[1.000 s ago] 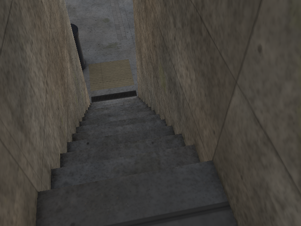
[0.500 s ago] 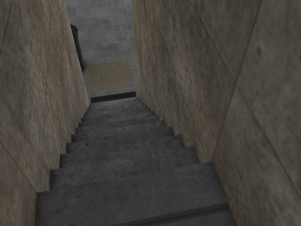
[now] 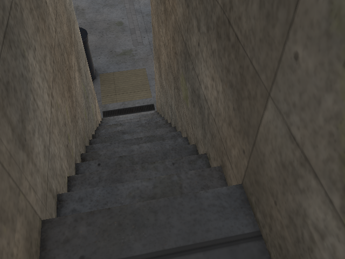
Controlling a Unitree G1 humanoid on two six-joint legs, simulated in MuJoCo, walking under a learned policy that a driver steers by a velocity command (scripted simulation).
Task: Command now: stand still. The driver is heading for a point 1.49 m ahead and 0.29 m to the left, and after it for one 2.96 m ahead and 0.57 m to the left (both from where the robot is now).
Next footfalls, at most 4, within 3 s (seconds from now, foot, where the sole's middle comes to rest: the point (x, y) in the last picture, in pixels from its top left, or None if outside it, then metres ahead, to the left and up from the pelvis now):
0.38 left None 0.05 0.14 -0.78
0.78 right None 0.38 0.00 -0.78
1.20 left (116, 227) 0.61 0.26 -0.78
1.54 right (174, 198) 0.74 0.02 -0.78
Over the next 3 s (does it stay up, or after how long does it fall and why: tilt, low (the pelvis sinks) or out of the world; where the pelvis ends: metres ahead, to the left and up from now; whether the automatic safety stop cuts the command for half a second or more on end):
stays up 1.39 0.35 -0.73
